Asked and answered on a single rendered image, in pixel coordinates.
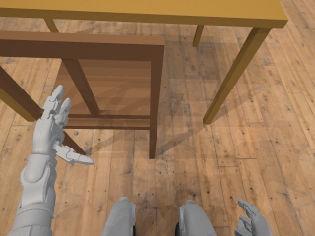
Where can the left robot thigh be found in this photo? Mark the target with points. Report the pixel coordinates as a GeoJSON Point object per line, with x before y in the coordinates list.
{"type": "Point", "coordinates": [120, 220]}

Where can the table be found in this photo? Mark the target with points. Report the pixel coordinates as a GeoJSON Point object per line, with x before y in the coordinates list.
{"type": "Point", "coordinates": [261, 15]}

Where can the robot right shin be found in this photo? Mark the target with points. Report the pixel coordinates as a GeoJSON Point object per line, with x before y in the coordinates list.
{"type": "Point", "coordinates": [183, 233]}

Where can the robot right hand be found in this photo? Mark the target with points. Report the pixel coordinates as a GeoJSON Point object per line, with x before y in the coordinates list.
{"type": "Point", "coordinates": [257, 226]}

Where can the robot left hand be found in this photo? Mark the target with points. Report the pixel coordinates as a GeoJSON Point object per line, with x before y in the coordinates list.
{"type": "Point", "coordinates": [49, 127]}

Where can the chair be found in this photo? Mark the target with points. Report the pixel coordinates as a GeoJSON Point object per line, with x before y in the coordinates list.
{"type": "Point", "coordinates": [113, 81]}

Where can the robot left forearm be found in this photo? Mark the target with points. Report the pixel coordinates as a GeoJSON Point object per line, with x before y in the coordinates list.
{"type": "Point", "coordinates": [37, 203]}

